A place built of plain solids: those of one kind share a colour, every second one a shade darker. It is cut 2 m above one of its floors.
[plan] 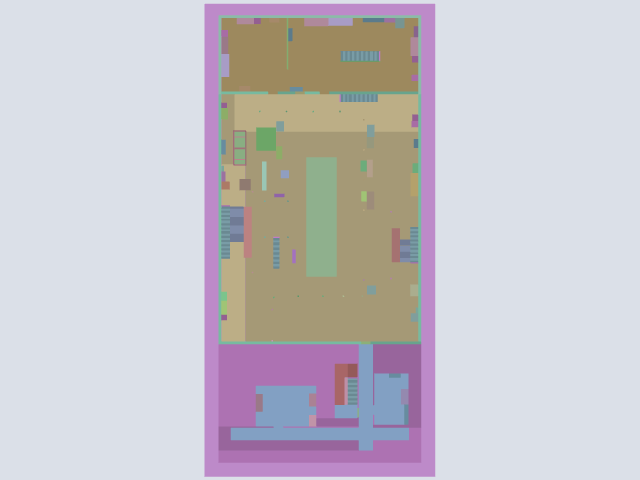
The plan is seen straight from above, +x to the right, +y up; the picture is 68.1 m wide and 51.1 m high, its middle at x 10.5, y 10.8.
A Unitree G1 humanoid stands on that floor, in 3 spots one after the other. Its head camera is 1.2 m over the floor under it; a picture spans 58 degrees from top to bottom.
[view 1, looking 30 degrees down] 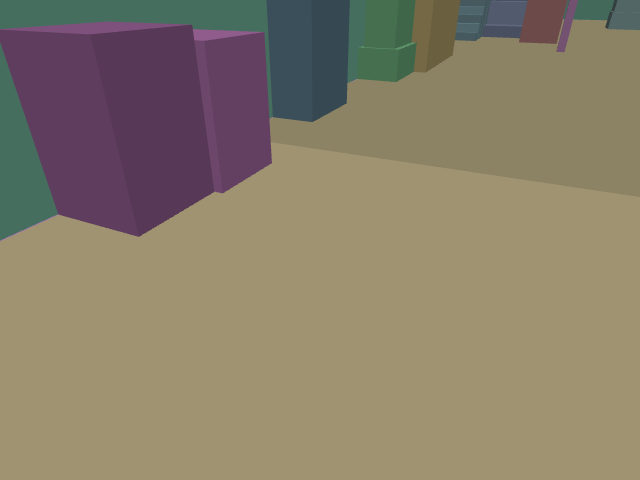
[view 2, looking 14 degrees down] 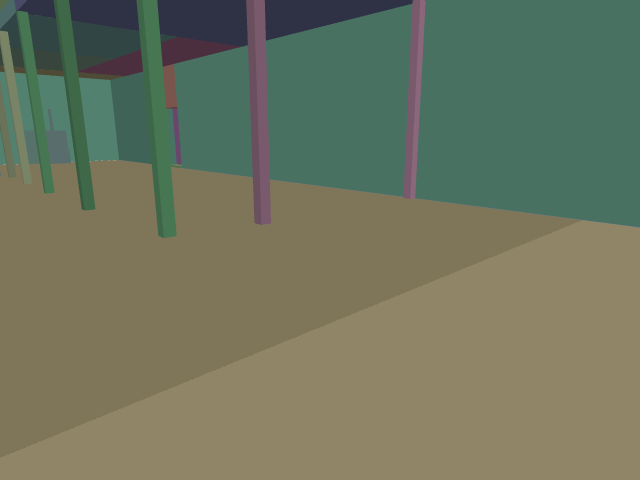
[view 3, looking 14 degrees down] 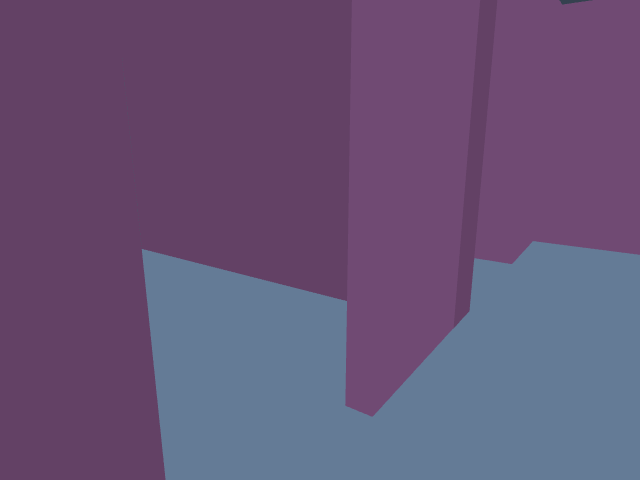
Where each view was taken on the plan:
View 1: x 18.50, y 25.64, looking -65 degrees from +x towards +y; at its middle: floor_bay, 2.40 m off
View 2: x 0.68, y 6.76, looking -43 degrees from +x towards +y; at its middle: floor_bay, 4.96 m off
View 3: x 15.38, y -6.33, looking -55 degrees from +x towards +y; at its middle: wall_house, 3.19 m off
